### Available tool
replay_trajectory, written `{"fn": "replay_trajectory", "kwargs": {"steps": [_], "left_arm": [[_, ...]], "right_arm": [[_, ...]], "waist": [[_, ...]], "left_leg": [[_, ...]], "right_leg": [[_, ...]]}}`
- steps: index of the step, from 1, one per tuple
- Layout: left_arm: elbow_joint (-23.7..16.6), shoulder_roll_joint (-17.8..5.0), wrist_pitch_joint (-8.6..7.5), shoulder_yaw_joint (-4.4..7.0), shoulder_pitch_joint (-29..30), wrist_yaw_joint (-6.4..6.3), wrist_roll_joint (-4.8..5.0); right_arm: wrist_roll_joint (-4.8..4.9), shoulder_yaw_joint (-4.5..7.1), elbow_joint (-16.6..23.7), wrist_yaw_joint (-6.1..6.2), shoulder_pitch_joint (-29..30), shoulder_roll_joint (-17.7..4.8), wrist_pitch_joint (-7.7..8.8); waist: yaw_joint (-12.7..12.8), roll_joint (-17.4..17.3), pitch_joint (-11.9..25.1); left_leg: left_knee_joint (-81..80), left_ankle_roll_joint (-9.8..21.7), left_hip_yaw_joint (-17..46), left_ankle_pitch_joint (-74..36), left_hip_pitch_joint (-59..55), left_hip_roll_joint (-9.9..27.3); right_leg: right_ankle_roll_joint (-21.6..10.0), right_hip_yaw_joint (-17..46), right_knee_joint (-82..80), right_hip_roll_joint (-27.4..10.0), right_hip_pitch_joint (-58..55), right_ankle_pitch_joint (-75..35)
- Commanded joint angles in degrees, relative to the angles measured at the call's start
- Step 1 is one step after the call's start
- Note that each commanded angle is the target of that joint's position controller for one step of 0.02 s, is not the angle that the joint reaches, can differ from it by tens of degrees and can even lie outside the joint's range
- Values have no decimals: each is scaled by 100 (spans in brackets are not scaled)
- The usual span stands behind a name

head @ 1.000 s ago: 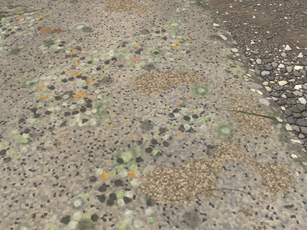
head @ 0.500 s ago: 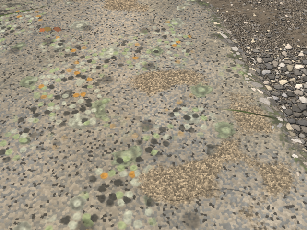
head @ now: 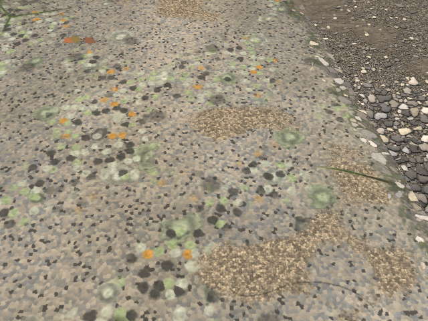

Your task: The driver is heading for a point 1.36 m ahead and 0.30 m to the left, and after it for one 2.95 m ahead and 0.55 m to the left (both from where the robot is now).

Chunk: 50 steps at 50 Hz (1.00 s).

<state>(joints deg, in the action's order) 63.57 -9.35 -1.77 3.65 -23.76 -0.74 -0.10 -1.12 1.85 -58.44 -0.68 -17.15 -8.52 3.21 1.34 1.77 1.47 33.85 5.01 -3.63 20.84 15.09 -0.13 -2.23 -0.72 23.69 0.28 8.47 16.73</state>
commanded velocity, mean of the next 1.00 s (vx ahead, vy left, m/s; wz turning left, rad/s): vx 0.92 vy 0.00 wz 0.29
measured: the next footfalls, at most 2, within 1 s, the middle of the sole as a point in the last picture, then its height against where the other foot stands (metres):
right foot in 0.46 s outside the picture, level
left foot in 0.94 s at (207, 221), level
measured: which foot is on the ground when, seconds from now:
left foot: down 0.00-0.48, up 0.50-0.92, down 0.94-1.00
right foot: down 0.00-0.02, up 0.04-0.44, down 0.46-0.94, up 0.96-1.00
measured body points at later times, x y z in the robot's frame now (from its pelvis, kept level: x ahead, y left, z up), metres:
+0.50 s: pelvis +0.31 -0.02 -0.04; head +0.36 -0.01 +0.41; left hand +0.53 +0.20 -0.14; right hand +0.19 -0.24 -0.17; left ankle +0.02 +0.10 -0.69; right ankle +0.44 -0.09 -0.74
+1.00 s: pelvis +0.77 +0.01 -0.04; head +0.80 +0.01 +0.41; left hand +0.71 +0.26 -0.18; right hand +0.96 -0.21 -0.16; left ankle +0.85 +0.04 -0.74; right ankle +0.56 -0.14 -0.60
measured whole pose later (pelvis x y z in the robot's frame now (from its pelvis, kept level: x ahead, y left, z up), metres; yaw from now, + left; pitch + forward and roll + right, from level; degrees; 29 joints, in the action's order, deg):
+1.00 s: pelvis +0.77 +0.01 -0.04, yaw +19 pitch +0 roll +0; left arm 54.1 -11.7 -5.0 2.2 -20.8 -1.4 -1.5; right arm -0.9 4.2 -48.3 -2.3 -9.8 -15.1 2.4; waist -2.5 -1.0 -2.9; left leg 40.3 13.2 -8.5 15.8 27.1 -8.3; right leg 0.0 -6.7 76.2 -0.3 6.7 21.5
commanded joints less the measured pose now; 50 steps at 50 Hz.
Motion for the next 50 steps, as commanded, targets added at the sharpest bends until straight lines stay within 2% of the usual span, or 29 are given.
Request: {"fn": "replay_trajectory", "kwargs": {"steps": [1,2,3,4,5,7,12,15,18,20,21,22,23,24,25,26,28,30,32,35,39,42,44,45,46,47,48,49,50], "left_arm": [[-658,-733,-163,168,1292,3,19],[-918,-392,-246,75,1700,36,-29],[-1253,-72,-331,-14,1799,113,-52],[-1292,-297,-344,23,1857,183,-220],[-1294,-347,-365,44,1884,269,-208],[-1206,-399,-354,77,1664,392,-226],[-1558,-329,-159,22,2545,459,-207],[-1934,-281,-153,-65,3335,498,-173],[-2109,-360,-161,-91,3534,464,-125],[-2099,-536,-162,-44,3180,347,-132],[-1983,-726,-172,25,2565,277,-139],[-1684,-967,-179,136,1407,192,-135],[-1332,-1230,-191,271,214,114,-176],[-1203,-1758,-241,410,-441,68,-356],[-1110,-1866,-264,441,-416,192,-322],[-1133,-1562,-283,393,300,246,-281],[-1091,-808,-435,204,847,251,-262],[-871,-469,-518,67,807,201,-221],[-743,-474,-605,37,625,174,-86],[-741,-550,-679,12,389,199,-94],[-661,-624,-716,-68,-132,97,-52],[-694,-1039,-685,-57,-359,-128,-36],[-830,-1457,-557,49,-194,-315,-71],[-949,-1614,-465,114,72,-348,-114],[-1124,-1702,-377,171,511,-323,-188],[-1205,-1663,-312,228,903,-206,-180],[-1581,-705,-434,-9,1207,-51,-274],[-2264,-543,-560,-104,882,4,-37],[-2346,-765,-710,-159,1137,47,-129]], "right_arm": [[57,150,-235,18,-1603,-194,173],[-44,264,-431,103,-2411,-594,229],[-84,357,-372,130,-2534,-1043,224],[-115,340,-236,171,-1959,-923,169],[-93,301,-10,145,-1367,-834,195],[-50,275,149,104,-1000,-800,287],[1,172,-16,65,-1485,-557,431],[22,157,1,69,-1524,-609,496],[42,174,-53,84,-1534,-816,534],[30,201,-106,89,-1545,-1025,517],[-14,233,-147,122,-1553,-1169,468],[-50,283,-153,170,-1452,-1337,396],[-34,318,-93,185,-1205,-1425,348],[51,179,95,84,-1420,-720,339],[264,119,267,-26,-1685,-369,470],[280,216,449,32,-976,-793,469],[177,191,515,21,-477,-685,421],[-32,147,512,-105,-667,-352,219],[-60,141,679,-180,-351,-288,40],[18,94,1064,-238,558,-341,-49],[58,27,1464,-328,1579,-414,26],[17,30,1528,-357,1627,-602,44],[31,132,1357,-336,866,-947,-22],[36,249,1124,-303,-68,-1219,-63],[34,411,754,-226,-1349,-1524,-104],[115,572,581,-122,-1876,-1688,-119],[155,617,566,-69,-1211,-1844,-166],[-38,642,755,-110,-888,-2219,-177],[-72,600,841,-57,-789,-1850,-177]], "waist": [[-1125,-106,-793],[-1461,-1325,-573],[-1273,-2022,-595],[-922,-1208,-877],[-639,-648,-912],[-332,-403,-641],[-397,-513,-1047],[-464,-571,-1281],[-379,-625,-1232],[-145,-907,-764],[164,-1080,-341],[681,-1205,258],[1297,-1052,815],[1124,-75,1561],[620,1092,2220],[431,551,1226],[87,-440,126],[-322,-95,-228],[-415,22,-630],[-285,52,-1045],[-91,-66,-1225],[-234,169,-851],[-761,531,-270],[-1261,627,182],[-1850,609,666],[-2153,16,663],[-1327,-1359,86],[-719,-1395,1046],[-751,-475,756]], "left_leg": [[-1020,77,-275,-299,-2455,-211],[-1840,217,1329,853,-3346,893],[-2711,726,3826,2378,-3362,2220],[-2742,938,4180,2742,-2640,2462],[-2708,838,3668,2333,-2331,2205],[-2937,625,2722,1477,-2058,1755],[-3293,545,1335,-423,-1633,1075],[-3629,590,895,-1517,-1338,1046],[-3633,538,446,-3409,-1793,1216],[-2655,436,141,-6494,-2236,1288],[-1734,377,72,-7588,-2383,1353],[-402,319,33,-7933,-2191,1392],[1275,252,-34,-6985,-1329,1171],[3536,229,64,-3408,557,554],[5036,194,859,295,2044,-367],[5297,376,1094,-317,2664,62],[4704,391,925,-968,2320,564],[4292,311,977,-1030,1839,771],[4140,229,902,-1227,2156,873],[3371,193,497,-2127,2593,781],[1688,324,-407,-2844,2429,410],[733,530,-995,-2929,1729,-157],[590,675,-1085,-2442,824,-539],[637,802,-994,-2080,-94,-674],[483,1048,-597,-1639,-1261,-605],[-211,1379,36,-1405,-2108,-280],[427,1479,1244,-2199,-2601,276],[-589,2641,3930,-1103,-3742,1163],[-1838,2428,4892,467,-3347,1503]], "right_leg": [[-647,753,-415,-674,2822,1844],[-458,11,1503,-97,3752,1266],[-449,-181,2902,180,4763,940],[-526,223,3683,-316,4902,447],[-495,334,3916,-489,4867,-118],[-327,262,3877,-613,4431,-499],[-106,-278,3355,-542,4400,-1220],[-122,-536,2101,-461,3753,-1666],[-444,-790,1368,-270,3018,-1650],[-709,-1046,1243,179,2168,-1155],[-811,-1041,1295,380,1509,-837],[-898,-951,1249,533,345,-536],[-983,-650,926,285,-1188,-481],[-1216,1262,702,-1206,-2912,1766],[-1562,4711,-743,-2288,-3490,3536],[-1272,4388,-1184,-2051,-2707,3328],[-962,2573,-1268,-1823,-837,1551],[-610,1516,-1514,-1511,212,1096],[-326,742,-1755,-1294,467,532],[41,-436,-2010,-985,621,-934],[220,-1379,-2010,-755,39,-3683],[368,-1640,-1353,-973,-976,-6821],[413,-1648,-91,-1229,-1409,-8469],[358,-1557,1094,-1341,-1295,-8854],[249,-1370,2738,-1414,-821,-8496],[132,-1416,5226,-755,119,-5041],[64,-965,7129,211,2436,922],[239,263,7803,272,4062,1183],[118,651,7141,-21,4438,761]]}}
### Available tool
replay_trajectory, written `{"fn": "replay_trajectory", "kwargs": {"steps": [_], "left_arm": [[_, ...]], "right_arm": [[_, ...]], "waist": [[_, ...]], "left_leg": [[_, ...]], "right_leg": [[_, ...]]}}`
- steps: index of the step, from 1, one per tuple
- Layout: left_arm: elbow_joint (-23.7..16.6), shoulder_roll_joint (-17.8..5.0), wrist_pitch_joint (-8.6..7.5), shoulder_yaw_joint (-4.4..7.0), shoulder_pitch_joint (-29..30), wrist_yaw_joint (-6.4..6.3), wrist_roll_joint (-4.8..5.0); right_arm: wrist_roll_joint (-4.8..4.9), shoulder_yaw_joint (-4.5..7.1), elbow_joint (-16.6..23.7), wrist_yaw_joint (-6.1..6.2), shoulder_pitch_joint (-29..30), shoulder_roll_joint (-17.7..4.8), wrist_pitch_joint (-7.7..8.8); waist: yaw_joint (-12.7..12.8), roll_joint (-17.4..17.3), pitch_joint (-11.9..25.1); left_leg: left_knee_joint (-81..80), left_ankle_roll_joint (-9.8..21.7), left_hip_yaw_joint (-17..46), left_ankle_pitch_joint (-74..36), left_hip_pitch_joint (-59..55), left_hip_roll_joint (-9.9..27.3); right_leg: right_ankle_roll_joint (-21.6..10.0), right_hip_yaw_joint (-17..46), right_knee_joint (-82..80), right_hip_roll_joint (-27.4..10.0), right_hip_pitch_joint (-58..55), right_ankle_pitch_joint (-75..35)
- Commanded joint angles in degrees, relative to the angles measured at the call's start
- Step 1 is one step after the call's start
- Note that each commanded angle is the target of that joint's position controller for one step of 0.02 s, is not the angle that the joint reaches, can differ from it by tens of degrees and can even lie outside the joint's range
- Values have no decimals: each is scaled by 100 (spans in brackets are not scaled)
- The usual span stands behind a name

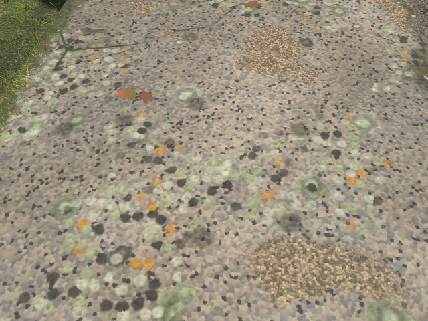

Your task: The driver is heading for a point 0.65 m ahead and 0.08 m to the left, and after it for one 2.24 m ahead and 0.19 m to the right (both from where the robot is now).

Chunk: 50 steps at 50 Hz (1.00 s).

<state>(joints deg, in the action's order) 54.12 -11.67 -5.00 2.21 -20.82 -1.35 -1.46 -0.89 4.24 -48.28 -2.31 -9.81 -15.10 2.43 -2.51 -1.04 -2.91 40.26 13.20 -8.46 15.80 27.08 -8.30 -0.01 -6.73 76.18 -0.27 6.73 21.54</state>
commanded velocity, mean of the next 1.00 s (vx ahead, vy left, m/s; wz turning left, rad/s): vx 1.00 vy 0.00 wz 0.31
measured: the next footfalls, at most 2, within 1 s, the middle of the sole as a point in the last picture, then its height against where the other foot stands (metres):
right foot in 0.36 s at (263, 283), level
left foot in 0.78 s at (141, 224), level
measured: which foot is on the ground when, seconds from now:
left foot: down 0.00-0.36, up 0.38-0.76, down 0.78-1.00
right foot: up 0.00-0.34, down 0.36-0.76, up 0.78-1.00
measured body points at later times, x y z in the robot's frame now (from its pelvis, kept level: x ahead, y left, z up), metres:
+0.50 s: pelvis +0.47 -0.03 +0.03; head +0.50 -0.02 +0.48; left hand +0.45 +0.28 -0.07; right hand +0.70 -0.25 -0.07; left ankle +0.33 +0.01 -0.58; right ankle +0.54 -0.15 -0.70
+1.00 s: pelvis +0.87 +0.17 +0.04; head +0.88 +0.19 +0.49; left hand +0.90 +0.48 -0.08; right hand +0.98 -0.10 -0.07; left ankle +0.77 +0.24 -0.70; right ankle +0.94 +0.06 -0.60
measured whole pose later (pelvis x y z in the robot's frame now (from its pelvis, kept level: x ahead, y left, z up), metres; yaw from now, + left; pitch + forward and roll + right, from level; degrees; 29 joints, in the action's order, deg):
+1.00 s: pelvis +0.87 +0.17 +0.04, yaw +16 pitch +1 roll +1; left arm 44.8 -18.5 -0.8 3.8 -13.5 3.0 -1.1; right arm -1.2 3.1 -48.5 -0.4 -22.3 -17.6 6.2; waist -1.4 2.7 0.1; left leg 20.4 1.4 -10.2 16.9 4.2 -0.4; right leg -4.4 -0.9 69.6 -5.7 39.5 10.6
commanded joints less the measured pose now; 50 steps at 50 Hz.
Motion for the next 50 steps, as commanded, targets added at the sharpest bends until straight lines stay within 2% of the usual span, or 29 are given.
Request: {"fn": "replay_trajectory", "kwargs": {"steps": [1,3,5,9,13,15,16,17,18,19,20,21,22,24,26,29,32,33,34,36,38,39,40,41,42,43,45,48,50], "left_arm": [[-1362,-728,-426,19,937,142,-9],[-1360,-670,-234,-21,915,146,-248],[-1478,-627,15,-71,1084,198,-316],[-2085,-497,63,-206,2391,296,-130],[-2349,-639,28,-204,2742,252,3],[-2234,-1005,-10,-63,2162,164,5],[-2063,-1305,-42,72,1377,92,38],[-1773,-1562,-47,206,111,-9,35],[-1548,-1945,-48,342,-1147,-123,-143],[-1643,-2339,-56,395,-547,-38,-343],[-1786,-1833,5,412,197,41,-288],[-1824,-1242,36,269,553,54,-223],[-1670,-1017,49,214,544,68,-224],[-1201,-806,-26,129,70,79,-183],[-889,-601,-181,64,-211,202,-67],[-787,-930,-281,117,-158,246,20],[-735,-1074,-246,135,-202,274,151],[-688,-1160,-250,138,-348,296,192],[-674,-1500,-251,205,-402,304,133],[-511,-1764,-211,262,-622,265,127],[-493,-1821,-117,260,-556,202,140],[-676,-1327,-115,147,-625,227,122],[-929,-490,-94,4,-1193,245,297],[-997,-1021,-38,114,-691,214,299],[-1040,-1057,0,141,-224,233,246],[-999,-895,35,105,-111,282,201],[-891,-702,226,106,-272,365,83],[-1142,-522,448,102,383,462,6],[-1395,-425,464,46,847,536,1]], "right_arm": [[-101,281,-194,153,-1339,-824,-70],[-28,218,-75,229,-1001,-786,89],[63,139,-24,253,-902,-715,262],[96,236,24,186,-1253,-969,365],[132,333,65,122,-1567,-1123,315],[110,371,151,166,-1420,-1280,318],[68,410,216,159,-1225,-1488,326],[30,418,341,132,-791,-1547,352],[-6,209,581,132,-578,-763,405],[383,-15,978,149,-1400,-109,378],[218,-38,804,237,-1223,-577,254],[68,8,759,190,-748,-785,177],[-1,16,779,108,-526,-780,123],[-172,-73,1034,-93,-165,-449,24],[-194,-209,1190,-162,-38,-121,-17],[-213,-253,1526,-197,583,-357,12],[-195,-398,1733,-338,1304,-353,121],[-165,-419,1681,-333,1418,-289,124],[-124,-440,1737,-305,1383,-302,167],[-193,-338,1634,-137,1123,-596,209],[-269,-121,1067,68,-739,-1017,251],[-409,38,918,204,-1592,-1524,259],[-508,122,994,249,-1581,-1899,270],[-321,102,986,234,-1377,-1557,220],[-243,-16,915,223,-937,-1052,251],[-205,-51,833,198,-722,-814,292],[-124,-106,692,216,-663,-568,363],[29,-123,400,179,-834,-391,525],[14,-134,316,172,-844,-364,583]], "waist": [[-95,561,450],[401,823,-12],[570,837,-251],[79,269,-389],[-290,-250,-13],[15,-306,468],[491,-339,985],[1282,-303,1569],[1653,470,2339],[668,2640,3021],[589,1809,2287],[650,929,1436],[605,362,918],[477,529,466],[309,604,258],[116,545,-184],[173,361,-399],[306,301,-252],[196,543,-351],[12,558,32],[-912,659,1107],[-1080,8,1903],[-450,-1279,2680],[-540,-849,2371],[-332,-462,1276],[-147,-333,740],[220,-438,414],[347,-371,-21],[407,-430,-203]], "left_leg": [[-2863,1276,5053,1214,-3571,2224],[-2902,978,4257,243,-2085,1764],[-3041,816,3528,-175,-979,1296],[-3049,420,2746,-2013,-524,659],[-2619,60,2913,-3273,-1713,836],[-1740,-225,3011,-4464,-2186,879],[-742,-355,3015,-4860,-2228,873],[667,-469,2891,-4461,-1592,677],[2707,-468,2534,-1764,-536,338],[4105,-654,1907,1284,1019,-119],[4462,-567,1663,697,1703,470],[4187,-614,1477,214,1774,767],[3928,-661,1386,31,1645,950],[3643,-679,1439,-36,1492,1195],[3398,-668,1651,-25,1617,1155],[2264,-786,1638,-523,1988,1020],[270,-846,583,-1621,441,1085],[256,-854,369,-1762,-79,889],[-19,-842,499,-1532,-218,942],[-475,-769,499,-917,-673,680],[-857,-701,703,-812,-2997,682],[-904,-671,2030,843,-4398,1999],[-1729,-461,4677,2277,-5278,3493],[-2383,-417,5140,2478,-4627,3395],[-2378,-438,4047,1878,-3797,3062],[-2522,-470,3319,946,-3132,2814],[-2802,-609,2263,25,-2367,2520],[-3140,-719,1242,-1078,-2202,2400],[-3266,-809,470,-1828,-2044,2240]], "right_leg": [[-114,1255,1175,-244,4454,-87],[98,1239,382,-524,3732,-144],[348,1068,-522,-769,3183,-174],[392,604,-2971,-569,2367,-1969],[149,582,-4335,-150,1878,-2628],[54,674,-4710,112,957,-2223],[-6,735,-4639,138,116,-1796],[-58,810,-4508,-123,-1250,-1421],[-142,2002,-4442,-1312,-2640,526],[-647,5477,-5887,-2899,-3419,1611],[-816,5695,-6198,-2693,-2670,2905],[-757,4496,-6136,-2338,-1841,2435],[-694,3590,-6136,-2102,-1156,1262],[-582,2468,-6259,-1695,-390,12],[-631,2088,-6474,-1524,-108,-651],[-851,1506,-6940,-1397,126,-1388],[-816,899,-7601,-983,940,-2369],[-862,809,-7704,-890,921,-3075],[-913,904,-7457,-1152,699,-3839],[-807,786,-6461,-1229,-259,-6013],[-655,671,-3896,-950,283,-5753],[-641,595,-1885,-525,1516,-3249],[-608,942,13,29,3052,613],[-690,1138,460,-91,3517,39],[-680,1109,209,-351,3754,-519],[-623,1061,-56,-514,3663,-707],[-494,1039,-224,-690,3307,-751],[-425,933,-406,-871,3761,-995],[-428,745,-787,-868,3880,-1625]]}}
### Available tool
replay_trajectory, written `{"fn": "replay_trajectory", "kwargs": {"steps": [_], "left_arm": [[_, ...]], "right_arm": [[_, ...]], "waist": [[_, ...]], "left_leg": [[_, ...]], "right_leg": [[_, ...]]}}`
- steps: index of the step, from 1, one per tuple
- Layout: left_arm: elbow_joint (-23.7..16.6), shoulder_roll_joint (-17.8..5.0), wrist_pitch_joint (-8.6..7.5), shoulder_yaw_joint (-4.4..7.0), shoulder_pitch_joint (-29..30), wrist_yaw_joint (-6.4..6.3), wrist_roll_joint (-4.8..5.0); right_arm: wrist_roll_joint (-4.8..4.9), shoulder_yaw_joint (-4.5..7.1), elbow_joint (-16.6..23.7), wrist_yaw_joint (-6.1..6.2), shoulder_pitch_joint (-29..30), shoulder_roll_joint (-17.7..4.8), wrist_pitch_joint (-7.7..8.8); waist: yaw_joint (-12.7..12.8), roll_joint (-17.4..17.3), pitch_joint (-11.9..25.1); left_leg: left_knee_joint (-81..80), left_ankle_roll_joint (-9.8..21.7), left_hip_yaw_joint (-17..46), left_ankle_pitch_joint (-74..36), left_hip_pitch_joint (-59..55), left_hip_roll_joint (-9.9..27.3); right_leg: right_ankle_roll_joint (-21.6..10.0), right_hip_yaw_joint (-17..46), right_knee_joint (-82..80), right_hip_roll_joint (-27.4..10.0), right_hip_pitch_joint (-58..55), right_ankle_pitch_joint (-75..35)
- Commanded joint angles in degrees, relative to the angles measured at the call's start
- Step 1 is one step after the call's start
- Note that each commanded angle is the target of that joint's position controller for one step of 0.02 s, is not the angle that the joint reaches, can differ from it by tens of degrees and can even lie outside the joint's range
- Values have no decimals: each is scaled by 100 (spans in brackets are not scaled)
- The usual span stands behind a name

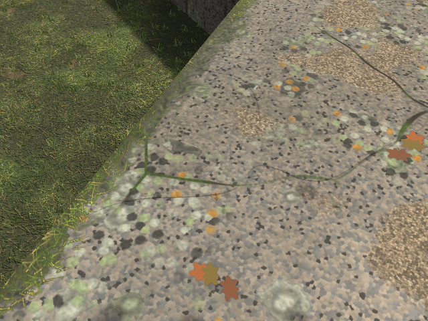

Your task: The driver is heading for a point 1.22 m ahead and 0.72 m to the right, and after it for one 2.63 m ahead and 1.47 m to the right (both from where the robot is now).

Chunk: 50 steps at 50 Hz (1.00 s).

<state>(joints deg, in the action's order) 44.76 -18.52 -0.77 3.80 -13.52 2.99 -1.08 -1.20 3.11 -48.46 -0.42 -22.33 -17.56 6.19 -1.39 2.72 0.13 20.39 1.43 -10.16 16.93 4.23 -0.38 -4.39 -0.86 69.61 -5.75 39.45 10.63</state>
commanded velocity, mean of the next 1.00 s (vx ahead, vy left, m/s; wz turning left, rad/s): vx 1.00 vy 0.00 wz -0.95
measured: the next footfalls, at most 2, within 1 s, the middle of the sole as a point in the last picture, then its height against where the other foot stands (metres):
right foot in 0.22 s outside the picture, level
left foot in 0.64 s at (233, 224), level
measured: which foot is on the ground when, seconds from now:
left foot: down 0.00-0.22, up 0.24-0.62, down 0.64-1.00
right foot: up 0.00-0.20, down 0.22-0.64, up 0.66-1.00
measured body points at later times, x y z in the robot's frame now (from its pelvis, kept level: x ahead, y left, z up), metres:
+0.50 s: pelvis +0.45 -0.07 +0.00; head +0.48 -0.08 +0.45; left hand +0.56 +0.20 -0.13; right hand +0.60 -0.37 -0.05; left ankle +0.70 +0.04 -0.67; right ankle +0.36 -0.07 -0.74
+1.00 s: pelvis +0.84 -0.25 -0.02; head +0.86 -0.27 +0.43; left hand +1.19 -0.36 -0.05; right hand +0.56 -0.35 -0.13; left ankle +0.82 -0.05 -0.74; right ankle +0.88 -0.45 -0.67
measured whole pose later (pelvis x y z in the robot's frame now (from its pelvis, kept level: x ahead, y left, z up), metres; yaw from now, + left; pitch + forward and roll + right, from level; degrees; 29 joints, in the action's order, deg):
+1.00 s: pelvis +0.84 -0.25 -0.02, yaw -55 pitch +1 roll +2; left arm 32.2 -18.9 0.6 1.2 3.1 5.6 -1.6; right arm -1.9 2.8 -50.6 -0.1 -31.1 -17.8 5.8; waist -5.2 2.8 -1.3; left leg 12.3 -2.6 -15.9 22.5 -9.6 -0.2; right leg -7.0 -5.0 55.0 -3.2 46.4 1.9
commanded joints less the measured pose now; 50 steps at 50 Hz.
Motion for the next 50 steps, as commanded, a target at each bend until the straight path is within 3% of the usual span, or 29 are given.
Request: {"fn": "replay_trajectory", "kwargs": {"steps": [1,4,6,7,9,10,11,12,13,14,15,17,20,24,27,29,30,31,32,33,34,35,36,37,38,41,45,48,50], "left_arm": [[-568,243,29,-133,356,132,-17],[-773,106,3,-185,940,252,-9],[-823,8,-22,-185,1128,284,-7],[-764,-90,-22,-165,913,255,1],[-437,-474,-8,-14,-493,159,23],[-88,-754,-16,148,-1681,61,20],[115,-1014,-4,313,-2072,-89,53],[74,-1534,66,419,-1451,-158,65],[-229,-1927,113,515,-1254,-147,-17],[-336,-1607,108,488,-1142,-198,0],[-250,-1248,74,398,-974,-238,14],[-256,-981,-102,294,-690,-286,46],[-264,-831,-309,214,-639,-263,92],[-265,-903,-349,284,-815,-212,123],[-217,-1004,-342,343,-1027,-201,160],[-262,-1089,-330,373,-905,-255,139],[-287,-1231,-331,401,-815,-261,96],[-322,-1413,-343,428,-579,-232,69],[-422,-1133,-409,349,-305,-209,42],[-665,-81,-463,76,-361,-239,88],[-952,-76,-414,-54,-988,-236,293],[-699,-518,-279,-11,-512,-273,89],[-720,-649,-216,28,-190,-193,-18],[-722,-623,-154,35,4,-102,-53],[-853,-459,-94,-1,164,-10,-119],[-1114,-139,76,-131,479,128,-103],[-1471,-196,125,-199,1224,171,-54],[-1605,-178,109,-262,1914,286,-50],[-1605,-74,76,-317,2114,339,-39]], "right_arm": [[25,-23,295,-13,469,-108,228],[5,22,244,58,533,-373,238],[31,64,164,117,174,-667,215],[23,109,166,164,75,-864,147],[-58,224,298,255,374,-1249,-65],[-95,257,419,242,641,-1318,-176],[-118,225,395,147,676,-1086,-223],[-214,-36,736,56,516,-110,-131],[-75,-87,1360,51,429,-306,12],[-128,-98,1382,56,887,-578,152],[-123,-101,1335,55,1023,-646,195],[-284,-159,1302,76,1029,-514,22],[-307,-231,1476,28,1343,-338,-281],[-107,-378,1913,-99,2492,-49,-268],[-23,-344,2004,-83,2727,-205,-232],[-23,-256,1929,-30,2418,-437,-203],[-8,-142,1769,33,1868,-695,-186],[12,-18,1558,111,908,-932,-159],[-60,127,1293,236,-375,-1227,-136],[-300,226,1145,317,-1136,-1609,-107],[-306,306,1258,227,-308,-1815,-141],[-250,206,1452,188,483,-1084,-185],[-192,113,1398,160,668,-725,-209],[-213,80,1250,142,619,-592,-215],[-183,56,1040,161,383,-552,-174],[-18,27,632,21,55,-358,-12],[-66,22,490,-21,176,-423,105],[-68,33,265,28,-303,-536,105],[-75,63,222,90,-444,-719,73]], "waist": [[340,-811,-615],[371,-489,-816],[324,-433,-690],[457,-592,-489],[1269,-939,325],[1791,-879,842],[1825,-320,839],[910,1250,346],[733,1153,1615],[801,85,1115],[516,-573,319],[59,-944,-149],[-85,-810,-442],[385,-330,-514],[626,-25,-261],[448,41,-48],[178,38,333],[-434,-47,857],[-1054,-194,1450],[-1000,-1701,1961],[-191,-3013,2358],[-222,-1523,1314],[-206,-838,758],[-164,-475,444],[-120,-565,210],[43,-757,-102],[186,-731,-488],[-18,-472,-901],[0,-498,-893]], "left_leg": [[-1314,315,282,-2295,283,1309],[-1557,124,-530,-3080,299,1079],[-1114,-22,-716,-5512,-201,1118],[-614,-72,-728,-6753,-574,1183],[1270,-50,-582,-8205,-738,1461],[2904,60,-393,-7738,-244,1508],[5070,15,-379,-4345,772,872],[7354,-195,-55,1145,3057,-159],[7945,-232,1255,1135,4414,-294],[7448,-181,1579,665,4753,77],[6756,-177,1575,297,4554,314],[5919,-336,1595,339,3742,615],[4588,-582,1340,313,3122,841],[2320,-538,1007,-1780,2429,536],[1468,-397,1058,-2228,2091,271],[951,-329,1182,-1891,1497,92],[972,-275,1198,-1370,891,-63],[945,-215,1121,-919,-142,-60],[1187,-94,1517,-101,-1617,478],[649,59,3538,2104,-2925,2100],[-664,541,6624,3125,-2866,2894],[-744,579,5789,3643,-1901,2494],[-597,519,4591,2650,-1184,2215],[-617,419,3753,1580,-690,1967],[-659,381,3135,957,-341,1819],[-900,194,1958,-373,-65,1674],[-1269,95,544,-1794,245,1435],[-1417,-138,-221,-2810,-27,1169],[-1203,-279,-611,-4658,-278,1146]], "right_leg": [[-24,60,-463,-273,576,-865],[-276,-516,-1982,11,-135,-1616],[-482,-1079,-2566,500,-763,-1685],[-566,-1218,-2638,732,-1029,-1419],[-799,-1107,-2606,1068,-2436,-662],[-979,-784,-2787,1152,-3709,-230],[-1152,-218,-3240,1030,-4653,126],[-1513,1637,-3138,105,-5239,-1043],[-2481,4309,-4620,-709,-6380,526],[-2236,4838,-5530,-906,-5885,1457],[-1950,4460,-5696,-760,-4874,1343],[-1741,3506,-5674,-303,-3325,291],[-1655,2595,-5952,241,-2000,-256],[-1192,2058,-5951,755,-1821,-1261],[-949,2282,-5635,545,-2649,-2153],[-717,2447,-5103,477,-3100,-2802],[-582,2464,-4406,485,-3321,-3546],[-453,2323,-3242,627,-3173,-3806],[-352,2094,-1648,852,-2322,-3077],[-329,1512,254,1410,-765,1493],[-287,1050,1192,1368,310,1799],[-282,874,1313,843,569,1055],[-221,692,999,618,468,658],[-158,638,792,437,310,545],[-123,641,698,281,294,546],[-89,530,620,4,580,285],[-47,229,-110,30,669,-711],[-223,-480,-1390,228,463,-1070],[-472,-946,-2195,521,-181,-1019]]}}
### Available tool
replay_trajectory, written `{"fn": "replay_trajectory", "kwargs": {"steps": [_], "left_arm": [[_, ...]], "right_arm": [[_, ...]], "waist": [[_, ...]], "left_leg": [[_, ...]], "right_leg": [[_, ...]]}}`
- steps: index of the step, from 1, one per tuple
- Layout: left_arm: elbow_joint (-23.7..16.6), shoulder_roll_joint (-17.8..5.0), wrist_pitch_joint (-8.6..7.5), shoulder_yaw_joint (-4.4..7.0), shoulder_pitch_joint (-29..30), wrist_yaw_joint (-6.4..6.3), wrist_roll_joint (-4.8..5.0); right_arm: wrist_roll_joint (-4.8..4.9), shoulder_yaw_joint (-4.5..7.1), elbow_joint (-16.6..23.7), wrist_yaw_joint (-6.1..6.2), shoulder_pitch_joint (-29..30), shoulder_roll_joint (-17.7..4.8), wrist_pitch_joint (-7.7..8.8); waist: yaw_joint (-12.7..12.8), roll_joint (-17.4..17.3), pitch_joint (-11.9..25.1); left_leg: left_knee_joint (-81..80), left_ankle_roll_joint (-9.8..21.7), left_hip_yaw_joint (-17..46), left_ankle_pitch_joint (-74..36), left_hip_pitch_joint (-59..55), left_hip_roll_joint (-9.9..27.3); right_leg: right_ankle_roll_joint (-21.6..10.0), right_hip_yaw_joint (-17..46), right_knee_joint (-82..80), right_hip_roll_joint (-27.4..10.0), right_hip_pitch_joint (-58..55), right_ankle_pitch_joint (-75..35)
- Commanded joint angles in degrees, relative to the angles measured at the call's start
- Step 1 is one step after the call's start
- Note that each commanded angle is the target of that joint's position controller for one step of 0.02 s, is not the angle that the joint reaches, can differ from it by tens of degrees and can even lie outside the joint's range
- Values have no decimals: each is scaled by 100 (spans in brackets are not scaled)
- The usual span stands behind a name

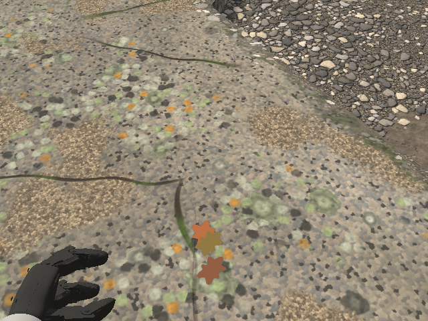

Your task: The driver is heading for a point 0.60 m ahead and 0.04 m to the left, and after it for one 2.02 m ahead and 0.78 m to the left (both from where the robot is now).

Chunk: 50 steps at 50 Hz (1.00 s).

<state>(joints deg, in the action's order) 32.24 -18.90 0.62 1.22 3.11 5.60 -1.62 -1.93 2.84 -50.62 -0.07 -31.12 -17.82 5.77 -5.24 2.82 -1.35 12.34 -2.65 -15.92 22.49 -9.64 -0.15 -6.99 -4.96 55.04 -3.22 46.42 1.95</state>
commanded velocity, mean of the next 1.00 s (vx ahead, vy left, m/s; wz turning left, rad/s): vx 1.00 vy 0.00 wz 0.22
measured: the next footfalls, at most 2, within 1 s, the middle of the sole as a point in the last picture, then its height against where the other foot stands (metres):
right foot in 0.12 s outside the picture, level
left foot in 0.56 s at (206, 239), level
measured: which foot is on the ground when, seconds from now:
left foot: down 0.00-0.12, up 0.14-0.54, down 0.56-0.96, up 0.98-1.00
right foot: up 0.00-0.10, down 0.12-0.58, up 0.60-0.96, down 0.98-1.00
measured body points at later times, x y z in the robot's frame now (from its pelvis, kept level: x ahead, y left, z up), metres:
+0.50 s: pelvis +0.47 -0.04 -0.01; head +0.51 -0.05 +0.44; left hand +0.50 +0.24 -0.13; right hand +0.63 -0.30 -0.10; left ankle +0.72 +0.03 -0.68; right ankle +0.25 -0.03 -0.72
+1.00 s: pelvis +0.97 -0.08 -0.01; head +1.01 -0.07 +0.44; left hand +1.19 +0.18 -0.06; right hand +1.02 -0.39 -0.13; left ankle +0.72 -0.02 -0.69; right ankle +1.14 -0.19 -0.73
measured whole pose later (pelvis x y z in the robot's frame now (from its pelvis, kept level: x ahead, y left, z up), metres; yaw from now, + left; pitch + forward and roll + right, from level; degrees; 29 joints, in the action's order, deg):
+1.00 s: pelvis +0.97 -0.08 -0.01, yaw +16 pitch +4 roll +0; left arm 31.9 -15.3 -5.7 -2.6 0.9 -0.5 -3.0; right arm 0.4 5.5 -47.5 -0.7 -26.3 -20.8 3.5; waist -7.1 -0.8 -1.2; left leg 41.9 7.0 15.5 29.4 0.8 -8.6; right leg 1.0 3.1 31.9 -1.5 31.1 6.4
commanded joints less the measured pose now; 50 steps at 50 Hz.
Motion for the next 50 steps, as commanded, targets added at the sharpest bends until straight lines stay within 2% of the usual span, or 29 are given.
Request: {"fn": "replay_trajectory", "kwargs": {"steps": [1,3,5,6,7,8,9,10,13,17,20,23,25,27,28,29,30,31,32,33,35,36,40,43,45,47,48,49,50], "left_arm": [[-292,-72,-73,-45,387,53,12],[-76,-301,-84,50,-385,-50,3],[589,-808,-154,354,-2610,-232,32],[806,-1026,-164,536,-2901,-391,88],[587,-1645,-45,660,-2275,-447,5],[378,-1681,21,718,-2629,-458,-7],[493,-1376,-13,668,-2549,-519,24],[630,-970,-94,550,-2336,-576,4],[739,-377,-461,276,-1980,-642,27],[1086,-422,-731,275,-2453,-460,74],[1248,-434,-863,232,-2754,-442,136],[1399,-608,-901,219,-2854,-549,86],[1395,-815,-818,261,-2741,-714,-10],[1266,-998,-620,333,-2293,-850,-182],[1104,-1127,-534,381,-1732,-872,-179],[979,-510,-613,222,-1431,-774,-218],[487,90,-716,47,-2178,-651,50],[364,-237,-850,-44,-1809,-643,-52],[322,-397,-915,-49,-1483,-590,-84],[315,-378,-911,-74,-1461,-570,-136],[236,-259,-638,-144,-1498,-538,-313],[163,-209,-513,-183,-1454,-526,-326],[-383,-15,-471,-324,-191,-397,-121],[-441,-32,-505,-313,133,-414,-17],[-457,-173,-550,-264,137,-463,-21],[-198,-594,-604,-71,-763,-576,-5],[48,-797,-640,49,-1841,-654,7],[265,-1188,-657,234,-3191,-786,-107],[291,-1602,-638,338,-3210,-789,-378]], "right_arm": [[16,111,420,100,292,-808,82],[25,208,451,209,338,-1161,-65],[-17,279,698,194,890,-1330,-243],[-48,254,761,98,976,-1053,-267],[-71,83,1296,8,749,-338,-212],[21,81,1735,19,1291,-659,-60],[59,20,1746,15,1524,-630,49],[65,-16,1578,40,1390,-598,63],[-117,-112,1248,-22,986,-331,-277],[75,-207,1577,-170,2240,-88,-346],[201,-244,1575,-327,2740,42,-283],[211,-207,1458,-351,2770,-79,-238],[136,-124,1314,-338,2441,-339,-266],[126,82,770,-278,731,-800,-347],[110,227,400,-215,-601,-1021,-371],[136,322,200,-135,-968,-1204,-438],[-4,430,389,-124,-172,-1709,-459],[85,420,699,-120,249,-1322,-473],[129,347,663,-87,446,-986,-465],[122,291,621,-87,647,-766,-450],[138,210,581,-40,791,-668,-323],[153,205,605,-68,840,-710,-249],[224,310,673,-91,831,-899,-127],[281,397,609,-127,511,-1036,-135],[250,442,618,-68,482,-1103,-166],[179,496,664,-34,614,-1342,-162],[162,515,745,-55,946,-1459,-134],[140,389,903,-58,1167,-1001,-50],[393,128,1169,-31,518,23,-44]], "waist": [[441,-604,-556],[987,-955,-1],[1979,-1009,913],[1900,-340,888],[988,1060,1001],[1362,236,1822],[1210,-295,1154],[810,-805,356],[176,-907,-52],[546,-471,-685],[834,-424,-583],[778,-122,-319],[471,332,96],[-437,522,847],[-1243,289,1111],[-1155,-690,985],[28,-2384,1538],[-260,-925,1621],[-12,-85,801],[327,356,267],[736,319,-256],[822,157,-390],[436,-341,-627],[47,-566,-258],[31,-644,-85],[492,-612,654],[1166,-578,1216],[1729,-174,2016],[1123,1576,2753]], "left_leg": [[-50,96,-108,-6710,821,1141],[1177,92,-68,-8541,439,1418],[3984,302,195,-8292,1367,1608],[5979,307,217,-3842,2749,936],[8098,23,506,734,5194,-5],[8412,22,1790,388,5970,5],[7838,103,1954,-108,6123,347],[7197,143,1847,-412,5753,608],[6213,40,1852,-224,4488,1015],[4292,292,1491,-1682,4747,1056],[2969,680,1091,-3206,4150,594],[2374,945,789,-3483,4004,47],[2314,1072,638,-2859,3603,-360],[2472,1259,675,-1989,2104,-745],[2025,1584,1101,-1761,867,-515],[2422,1781,1899,-1357,-217,45],[1709,3106,5382,-897,-1766,1391],[517,3061,6371,170,-1388,1571],[152,2732,5890,607,-266,1456],[-11,2453,5394,235,806,1220],[-167,2257,4552,-352,2221,671],[-274,2217,4225,-508,2790,441],[-548,1895,3506,-1836,3670,-135],[-253,1591,3615,-3170,2767,-31],[210,1417,3755,-3731,2038,73],[1583,1160,3764,-5142,1550,72],[2872,1038,3667,-4972,1942,-83],[4648,1019,3329,-3601,2778,-288],[6424,875,2664,922,4603,-882]], "right_leg": [[-309,-774,-892,530,-1224,-29],[-511,-755,-1106,861,-2128,513],[-881,-227,-1536,1044,-4550,1071],[-1039,482,-1979,717,-5681,1301],[-1719,3162,-2138,-573,-6906,807],[-2242,4747,-3221,-1025,-7330,1666],[-1962,4685,-3896,-1179,-6610,1908],[-1653,4139,-4128,-1069,-5426,1616],[-1245,2759,-4339,-539,-3414,452],[-611,1247,-4858,-9,-3109,-1061],[-86,473,-5264,59,-3523,-2213],[303,32,-5036,-152,-4803,-4473],[521,-151,-4201,-403,-5509,-6385],[637,-263,-1956,-580,-5423,-7353],[646,-369,261,-415,-4524,-6613],[534,-260,2671,456,-2698,-834],[913,599,4530,1112,100,2930],[709,1289,4152,726,470,2225],[623,1374,3415,360,279,1668],[596,1205,2737,138,-116,1513],[789,1086,2075,-98,-656,1715],[867,946,1561,-184,-905,1806],[1029,460,-914,-149,-1811,41],[932,395,-1900,148,-2237,-887],[861,519,-2470,268,-2416,-677],[735,562,-2616,537,-3521,218],[648,661,-2585,326,-4736,518],[468,1559,-2422,-680,-6187,2223],[-24,4538,-3260,-2513,-7588,3673]]}}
